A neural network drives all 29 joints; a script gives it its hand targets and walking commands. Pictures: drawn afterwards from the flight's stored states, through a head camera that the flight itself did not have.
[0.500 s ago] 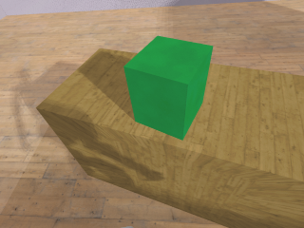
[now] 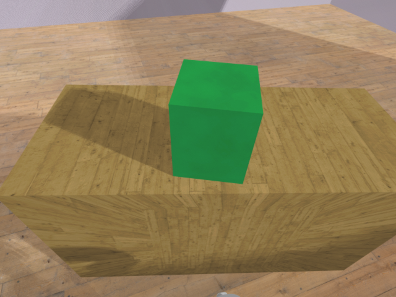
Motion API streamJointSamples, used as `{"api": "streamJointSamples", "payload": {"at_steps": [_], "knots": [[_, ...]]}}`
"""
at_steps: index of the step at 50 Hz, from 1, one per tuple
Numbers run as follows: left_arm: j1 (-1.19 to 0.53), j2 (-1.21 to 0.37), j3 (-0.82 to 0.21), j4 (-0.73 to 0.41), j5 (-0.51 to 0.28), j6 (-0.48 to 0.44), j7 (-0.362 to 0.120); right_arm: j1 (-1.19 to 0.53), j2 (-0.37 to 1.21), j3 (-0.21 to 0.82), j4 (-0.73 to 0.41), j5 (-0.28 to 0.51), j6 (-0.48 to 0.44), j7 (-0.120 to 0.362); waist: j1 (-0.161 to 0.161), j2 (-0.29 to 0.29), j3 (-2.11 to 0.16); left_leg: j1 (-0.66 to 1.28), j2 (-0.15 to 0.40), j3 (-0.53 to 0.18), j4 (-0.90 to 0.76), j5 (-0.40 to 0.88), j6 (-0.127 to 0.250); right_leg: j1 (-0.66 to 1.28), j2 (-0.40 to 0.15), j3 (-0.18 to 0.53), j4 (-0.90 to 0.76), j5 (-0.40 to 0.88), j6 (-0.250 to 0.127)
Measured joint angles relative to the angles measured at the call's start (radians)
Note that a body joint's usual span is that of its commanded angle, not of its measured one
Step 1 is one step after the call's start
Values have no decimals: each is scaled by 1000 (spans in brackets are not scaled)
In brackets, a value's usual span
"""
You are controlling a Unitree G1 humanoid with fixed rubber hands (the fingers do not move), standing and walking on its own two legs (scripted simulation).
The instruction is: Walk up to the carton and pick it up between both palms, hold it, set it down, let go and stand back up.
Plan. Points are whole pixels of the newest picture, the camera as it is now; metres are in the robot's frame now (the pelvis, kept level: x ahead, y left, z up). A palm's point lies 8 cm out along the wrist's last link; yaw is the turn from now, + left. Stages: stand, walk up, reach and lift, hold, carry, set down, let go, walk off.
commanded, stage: walk up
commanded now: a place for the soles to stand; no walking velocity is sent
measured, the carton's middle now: (213, 122) +0.57 -0.07 +0.05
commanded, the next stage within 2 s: none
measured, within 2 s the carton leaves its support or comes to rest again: neither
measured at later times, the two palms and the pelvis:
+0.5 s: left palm (85, 269) +0.26 +0.25 -0.13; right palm out of the picture +0.09 -0.21 -0.14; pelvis +0.14 +0.03 -0.01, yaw -13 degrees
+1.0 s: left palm (80, 272) +0.26 +0.26 -0.15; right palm out of the picture +0.08 -0.25 -0.13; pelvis +0.09 +0.04 -0.03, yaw -17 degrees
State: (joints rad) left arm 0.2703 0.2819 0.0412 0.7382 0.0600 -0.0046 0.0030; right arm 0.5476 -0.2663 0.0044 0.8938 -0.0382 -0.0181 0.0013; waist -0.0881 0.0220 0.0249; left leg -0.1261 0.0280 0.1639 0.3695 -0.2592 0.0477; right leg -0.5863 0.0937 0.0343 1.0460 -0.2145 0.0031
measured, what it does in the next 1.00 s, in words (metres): steps on the spot, turning right: right foot, then left foot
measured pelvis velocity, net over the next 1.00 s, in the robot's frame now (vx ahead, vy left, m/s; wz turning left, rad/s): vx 0.09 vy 0.04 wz -0.29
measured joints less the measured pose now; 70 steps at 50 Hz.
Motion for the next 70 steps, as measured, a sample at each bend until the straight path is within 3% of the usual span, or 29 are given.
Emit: {"api": "streamJointSamples", "payload": {"at_steps": [3,8,13,15,17,18,21,26,30,31,33,34,37,41,44,48,51,53,55,60,64,66,68,70], "knots": [[5,-5,-5,23,0,12,-13,30,24,3,17,-6,-13,-9,15,-35,23,37,-12,47,-9,-1,15,22,-20,12,-78,45,-2],[-7,-58,-41,54,1,26,-14,69,38,7,17,-8,-16,-23,6,-41,34,98,-13,106,19,-95,15,64,-61,-16,-214,60,-6],[-93,-97,-71,38,-6,2,7,61,57,26,11,-9,4,-29,-6,-23,71,130,-1,160,101,-201,4,114,-60,-100,-364,75,-28],[-129,-102,-75,31,-7,-16,17,55,63,35,16,-4,12,-30,-5,-15,85,110,12,162,202,-260,-12,166,-49,-135,-436,90,-58],[-156,-111,-76,22,-6,-27,30,29,65,38,18,5,22,-30,20,10,111,23,41,100,432,-200,-63,176,-28,-136,-413,0,-89],[-155,-108,-75,16,-16,-29,38,15,68,39,11,12,31,-30,35,3,119,-40,25,45,587,-253,-87,172,-35,-126,-384,-18,-92],[-106,-97,-59,38,-54,-12,65,-40,62,29,-12,12,57,-25,70,-19,109,-176,-9,-70,846,-312,-89,222,-70,-99,-402,-23,-72],[-28,-68,-42,109,-46,2,53,-166,39,3,-85,13,30,-14,106,-28,72,-263,34,-170,635,-234,-73,282,-96,-59,-519,25,-46],[-48,-40,-33,119,-24,37,26,-260,33,-11,-122,29,10,-36,122,-25,90,-253,46,-173,425,-40,-67,245,-99,-39,-452,1,-25],[-59,-31,-31,114,-20,49,19,-273,31,-14,-128,32,6,-44,121,-23,93,-232,41,-160,350,47,-67,229,-100,-37,-416,-16,-17],[-89,1,-24,106,-16,70,7,-288,46,-20,-128,29,4,-59,114,-59,97,-193,18,-136,288,-21,-88,192,-121,-16,-330,-59,-5],[-106,16,-19,101,-16,80,5,-289,56,-19,-134,27,7,-64,110,-78,97,-199,8,-130,296,-45,-88,166,-117,4,-260,-141,0],[-139,30,-8,76,-8,111,8,-282,53,-28,-143,32,23,-74,85,-64,98,-209,41,-144,290,-11,-81,88,-69,-11,53,-313,32],[-155,41,-3,55,-2,121,-7,-276,27,-52,-163,22,24,-80,73,-57,88,-212,71,-146,203,56,-77,52,-62,20,224,-266,69],[-148,43,-3,49,-5,119,-21,-268,13,-62,-170,15,12,-75,73,-65,79,-229,79,-141,171,90,-83,93,-82,43,150,-258,81],[-112,23,-14,60,-23,112,-37,-258,-7,-62,-176,-4,13,-60,69,-60,62,-256,92,-125,187,93,-88,219,-115,18,-163,-308,70],[-79,-18,-20,77,-33,91,-38,-259,-42,-62,-169,-12,29,-44,59,-7,64,-292,118,-141,274,46,-84,321,-101,-21,-390,-142,28],[-47,-49,-29,89,-38,80,-33,-234,-51,-58,-144,-7,45,-39,49,29,50,-317,91,-187,369,-145,-60,336,-92,-46,-381,-139,1],[-7,-60,-35,103,-48,76,-23,-196,-35,-44,-123,5,59,-42,71,20,-1,-340,33,-195,473,-243,-45,342,-110,-38,-407,-155,-6],[29,-63,-38,112,-39,48,-1,-169,2,-20,-84,10,30,-27,94,10,-21,-310,-26,-200,498,-171,-43,392,-110,-41,-544,-85,-14],[18,-62,-47,114,-35,22,3,-166,16,-8,-62,5,17,-21,100,10,-11,-214,-25,-173,308,-93,-52,395,-95,-67,-542,-95,-18],[9,-56,-54,122,-32,18,3,-172,27,-5,-54,4,9,-22,92,2,-9,-150,-29,-165,172,9,-46,385,-95,-85,-503,-124,-16],[0,-42,-61,134,-35,15,0,-190,52,2,-46,1,3,-23,92,-48,-4,-127,-58,-155,143,22,-35,383,-124,-75,-478,-127,-14],[4,-46,-72,138,-39,10,3,-199,57,5,-45,10,0,-19,95,-57,-15,-124,-60,-159,144,5,-32,398,-124,-75,-496,-135,-11]]}}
